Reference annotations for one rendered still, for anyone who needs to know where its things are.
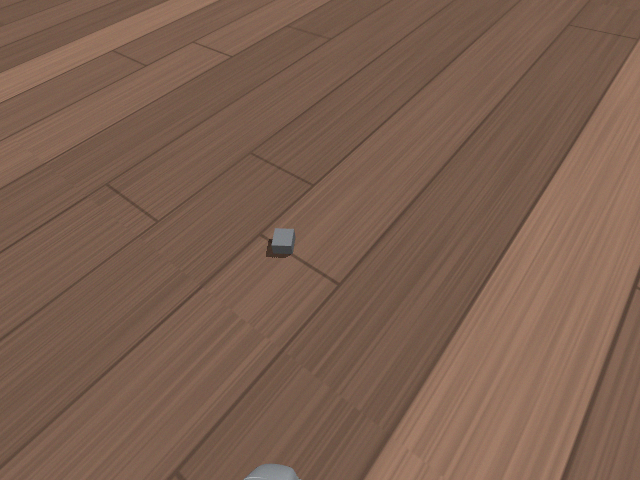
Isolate small box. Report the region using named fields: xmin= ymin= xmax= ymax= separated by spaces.
xmin=271 ymin=228 xmax=295 ymax=254

